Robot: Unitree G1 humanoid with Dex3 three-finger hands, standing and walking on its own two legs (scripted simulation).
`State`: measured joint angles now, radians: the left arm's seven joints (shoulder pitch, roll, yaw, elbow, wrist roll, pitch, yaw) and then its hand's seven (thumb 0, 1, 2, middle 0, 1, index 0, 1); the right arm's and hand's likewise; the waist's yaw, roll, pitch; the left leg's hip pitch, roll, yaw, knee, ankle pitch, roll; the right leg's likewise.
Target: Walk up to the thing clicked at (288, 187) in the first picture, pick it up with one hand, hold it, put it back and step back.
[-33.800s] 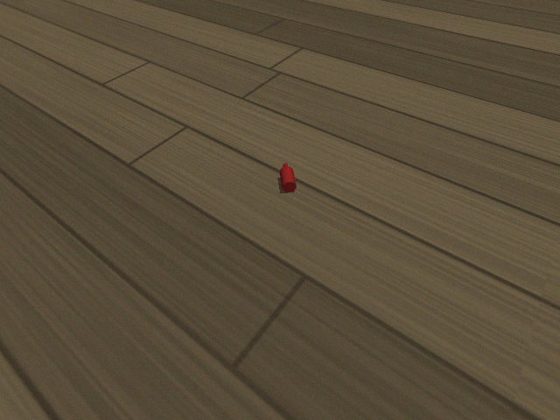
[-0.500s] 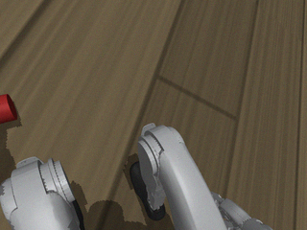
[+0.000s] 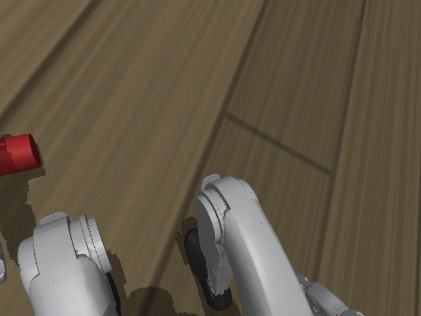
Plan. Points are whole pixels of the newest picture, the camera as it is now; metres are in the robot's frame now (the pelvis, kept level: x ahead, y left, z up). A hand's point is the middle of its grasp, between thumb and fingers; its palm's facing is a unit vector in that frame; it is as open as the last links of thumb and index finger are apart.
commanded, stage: withdraw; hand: left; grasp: from above
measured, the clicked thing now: out of the picture +0.44 +0.34 -0.27
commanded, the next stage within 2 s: home in 0.68 s
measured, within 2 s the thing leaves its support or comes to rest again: neither
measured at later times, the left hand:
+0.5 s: hand out of the picture +0.39 +0.32 -0.06, palm faces -0.49 -0.13 -0.86, open 13.8 cm
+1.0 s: hand out of the picture +0.43 +0.35 -0.07, palm faces -0.33 -0.13 -0.94, open 12.9 cm
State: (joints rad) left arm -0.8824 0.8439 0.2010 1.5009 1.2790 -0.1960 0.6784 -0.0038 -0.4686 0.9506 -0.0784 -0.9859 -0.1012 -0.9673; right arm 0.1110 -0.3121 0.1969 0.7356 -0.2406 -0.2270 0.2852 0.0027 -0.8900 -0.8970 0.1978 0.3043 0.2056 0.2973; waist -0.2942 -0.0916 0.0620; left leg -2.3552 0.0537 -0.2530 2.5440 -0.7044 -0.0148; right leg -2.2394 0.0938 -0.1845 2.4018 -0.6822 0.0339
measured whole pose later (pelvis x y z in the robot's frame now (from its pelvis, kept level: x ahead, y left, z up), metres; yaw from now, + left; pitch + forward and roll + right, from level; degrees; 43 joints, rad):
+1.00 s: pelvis +0.00 +0.00 +0.06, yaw +7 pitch +35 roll -7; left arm -0.88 0.67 0.07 1.26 1.10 -0.08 0.34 0.00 -0.28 0.94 -0.20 -0.80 -0.19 -0.80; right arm 0.20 -0.23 0.05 0.75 -0.11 -0.05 0.13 0.00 -0.89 -0.90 0.20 0.30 0.21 0.30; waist -0.20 0.05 -0.12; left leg -2.27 0.04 -0.12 2.31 -0.66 0.01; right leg -2.18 0.05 -0.08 2.25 -0.70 0.03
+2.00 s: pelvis +0.07 +0.01 +0.40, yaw +15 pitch +13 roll -3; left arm 0.45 0.22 0.05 -0.08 -0.07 0.44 0.07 0.01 0.90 0.90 -0.21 -0.29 -0.21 -0.30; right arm 0.32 -0.21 0.05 0.53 0.03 -0.16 -0.17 0.01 -0.90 -0.90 0.20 0.30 0.21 0.30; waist -0.07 0.06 -0.19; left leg -0.80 0.03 -0.06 1.07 -0.49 -0.01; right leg -0.72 0.02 -0.05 1.00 -0.50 0.00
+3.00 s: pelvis +0.08 +0.01 +0.41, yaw +16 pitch +9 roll -3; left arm 0.49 0.23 0.03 -0.11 -0.05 0.44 0.02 0.01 0.90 0.90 -0.20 -0.29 -0.20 -0.30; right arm 0.30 -0.22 0.04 0.54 0.01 -0.25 -0.19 0.01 -0.90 -0.90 0.20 0.30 0.21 0.30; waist -0.04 0.05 -0.16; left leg -0.70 0.03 -0.06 1.01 -0.47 -0.01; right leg -0.62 0.02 -0.05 0.94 -0.49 0.00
